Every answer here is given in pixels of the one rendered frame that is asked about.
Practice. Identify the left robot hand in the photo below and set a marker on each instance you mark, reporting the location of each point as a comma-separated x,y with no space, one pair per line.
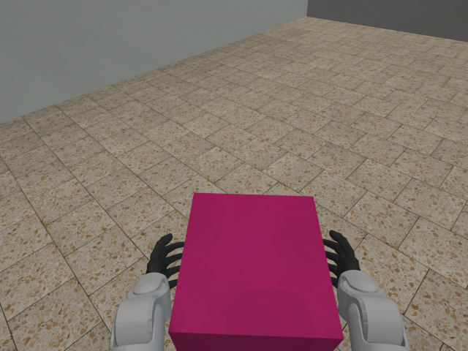
159,262

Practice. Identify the carton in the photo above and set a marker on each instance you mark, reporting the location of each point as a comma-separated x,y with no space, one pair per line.
254,277

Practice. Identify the right robot hand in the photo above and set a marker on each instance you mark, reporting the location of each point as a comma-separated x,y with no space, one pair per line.
345,257

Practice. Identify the left robot forearm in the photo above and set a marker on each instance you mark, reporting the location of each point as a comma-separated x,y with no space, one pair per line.
139,322

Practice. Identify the right robot forearm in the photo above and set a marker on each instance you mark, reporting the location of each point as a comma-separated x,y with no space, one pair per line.
375,322

